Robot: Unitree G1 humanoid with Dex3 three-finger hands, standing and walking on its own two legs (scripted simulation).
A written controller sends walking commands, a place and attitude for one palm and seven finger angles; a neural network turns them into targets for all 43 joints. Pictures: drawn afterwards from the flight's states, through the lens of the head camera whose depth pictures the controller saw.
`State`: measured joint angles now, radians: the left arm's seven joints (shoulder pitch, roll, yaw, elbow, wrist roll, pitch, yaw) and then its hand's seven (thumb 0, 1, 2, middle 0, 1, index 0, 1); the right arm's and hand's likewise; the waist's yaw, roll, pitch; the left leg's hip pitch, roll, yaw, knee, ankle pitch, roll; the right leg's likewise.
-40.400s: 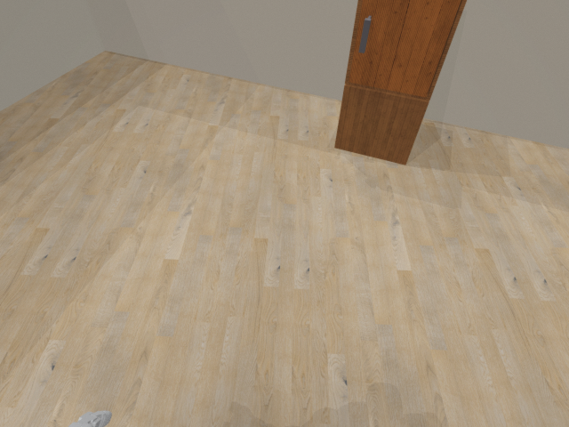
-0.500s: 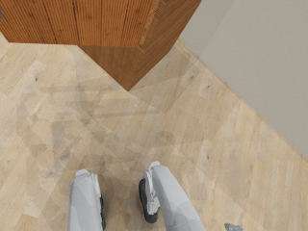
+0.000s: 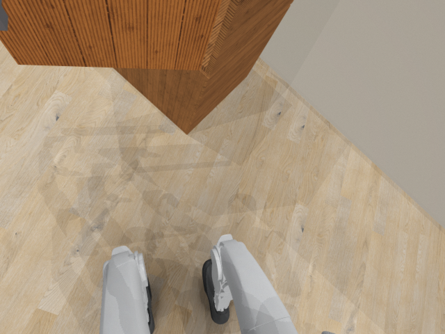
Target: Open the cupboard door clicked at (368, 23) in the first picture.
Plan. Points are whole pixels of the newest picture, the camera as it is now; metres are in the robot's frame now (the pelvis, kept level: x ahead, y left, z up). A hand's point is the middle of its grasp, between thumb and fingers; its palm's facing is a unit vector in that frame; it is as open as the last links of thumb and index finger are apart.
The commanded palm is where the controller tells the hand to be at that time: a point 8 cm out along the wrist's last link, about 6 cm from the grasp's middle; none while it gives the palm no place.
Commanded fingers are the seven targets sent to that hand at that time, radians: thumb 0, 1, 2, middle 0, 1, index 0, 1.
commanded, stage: slide the fingers in behind the handle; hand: left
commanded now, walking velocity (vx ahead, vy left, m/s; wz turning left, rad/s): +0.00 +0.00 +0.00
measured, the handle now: out of the picture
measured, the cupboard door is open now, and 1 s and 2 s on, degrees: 49 48 48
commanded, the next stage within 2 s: close the thumb around the handle in 1.24 s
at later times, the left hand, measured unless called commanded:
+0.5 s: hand out of the picture +0.57 +0.27 +0.07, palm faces +0.05 -1.00 -0.03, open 14.0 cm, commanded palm +0.57 +0.28 +0.07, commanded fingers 0.00 -0.50 0.30 -0.30 -1.20 -0.30 -1.20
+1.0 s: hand out of the picture +0.57 +0.25 +0.07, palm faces +0.07 -1.00 -0.04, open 13.8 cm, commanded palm +0.57 +0.26 +0.07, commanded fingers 0.00 -0.50 0.30 -0.30 -1.20 -0.30 -1.20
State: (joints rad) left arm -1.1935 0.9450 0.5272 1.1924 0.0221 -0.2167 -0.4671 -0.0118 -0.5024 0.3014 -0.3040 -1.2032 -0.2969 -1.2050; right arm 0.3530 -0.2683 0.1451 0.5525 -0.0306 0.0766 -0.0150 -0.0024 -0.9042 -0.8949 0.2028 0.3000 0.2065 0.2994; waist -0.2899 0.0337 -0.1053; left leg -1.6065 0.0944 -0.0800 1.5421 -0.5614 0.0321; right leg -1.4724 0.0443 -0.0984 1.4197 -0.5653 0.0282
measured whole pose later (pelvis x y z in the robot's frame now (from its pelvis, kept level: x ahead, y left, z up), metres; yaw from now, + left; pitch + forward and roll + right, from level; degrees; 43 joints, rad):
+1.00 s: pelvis +0.00 -0.01 +0.01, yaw +1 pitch +34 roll -7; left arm -1.14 0.77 0.48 1.21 0.01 -0.31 -0.34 -0.01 -0.50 0.30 -0.30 -1.20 -0.33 -1.22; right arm 0.35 -0.27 0.10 0.60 -0.03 0.07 0.01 0.00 -0.91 -0.90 0.20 0.30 0.21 0.30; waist -0.27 0.04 -0.12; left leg -1.55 0.09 -0.06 1.50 -0.55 0.01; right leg -1.44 0.04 -0.08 1.41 -0.57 0.01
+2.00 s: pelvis +0.00 -0.01 +0.01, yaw +2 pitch +33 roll -8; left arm -1.12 0.74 0.47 1.22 -0.01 -0.33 -0.36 0.00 0.67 0.82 -0.38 -1.34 -0.38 -1.33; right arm 0.34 -0.27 0.10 0.60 -0.03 0.07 0.01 0.00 -0.91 -0.90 0.20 0.30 0.21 0.30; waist -0.25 0.04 -0.12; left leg -1.52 0.09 -0.06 1.49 -0.55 0.02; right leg -1.41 0.04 -0.08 1.40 -0.57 0.02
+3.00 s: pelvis +0.04 -0.02 +0.06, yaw +5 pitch +24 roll -1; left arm -0.20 0.03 0.13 0.44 -0.04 -0.48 0.29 -0.01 0.65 0.75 -0.31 -1.29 -0.33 -1.27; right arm 0.17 -0.21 0.00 0.49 -0.04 0.08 0.07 0.00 -0.91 -0.90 0.20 0.30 0.20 0.30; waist -0.06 0.01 -0.19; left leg -1.16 0.05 0.01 1.30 -0.56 -0.01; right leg -1.11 0.00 -0.02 1.29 -0.61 0.00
